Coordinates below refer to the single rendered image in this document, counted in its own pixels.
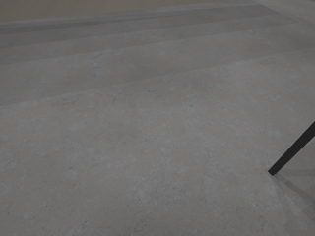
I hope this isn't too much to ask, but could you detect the table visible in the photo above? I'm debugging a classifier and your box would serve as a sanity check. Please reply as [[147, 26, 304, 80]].
[[268, 121, 315, 176]]

